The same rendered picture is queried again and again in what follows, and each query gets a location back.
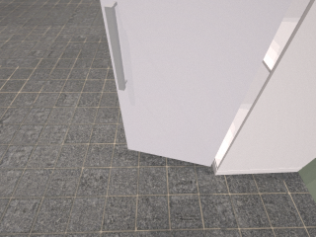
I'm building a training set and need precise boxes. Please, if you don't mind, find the handle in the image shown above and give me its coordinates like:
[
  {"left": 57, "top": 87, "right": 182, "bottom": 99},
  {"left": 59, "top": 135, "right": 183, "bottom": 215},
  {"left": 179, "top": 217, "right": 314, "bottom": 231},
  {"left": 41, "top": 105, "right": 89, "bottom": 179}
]
[{"left": 104, "top": 1, "right": 127, "bottom": 91}]

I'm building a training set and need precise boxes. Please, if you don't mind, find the fridge door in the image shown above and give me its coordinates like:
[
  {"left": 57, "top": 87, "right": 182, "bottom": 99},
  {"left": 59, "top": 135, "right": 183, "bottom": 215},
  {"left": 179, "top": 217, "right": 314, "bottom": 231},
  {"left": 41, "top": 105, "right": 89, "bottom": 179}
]
[{"left": 100, "top": 0, "right": 292, "bottom": 167}]

